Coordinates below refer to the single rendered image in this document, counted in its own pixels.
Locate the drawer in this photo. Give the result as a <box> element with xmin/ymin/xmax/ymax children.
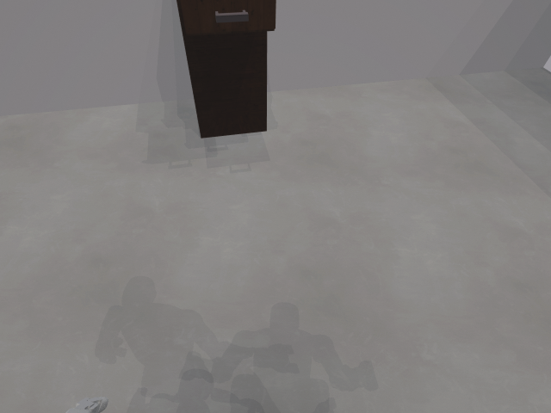
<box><xmin>180</xmin><ymin>0</ymin><xmax>276</xmax><ymax>36</ymax></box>

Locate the cabinet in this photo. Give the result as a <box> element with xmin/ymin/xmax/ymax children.
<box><xmin>176</xmin><ymin>0</ymin><xmax>267</xmax><ymax>138</ymax></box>

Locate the handle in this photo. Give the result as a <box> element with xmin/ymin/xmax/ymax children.
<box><xmin>215</xmin><ymin>10</ymin><xmax>249</xmax><ymax>23</ymax></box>

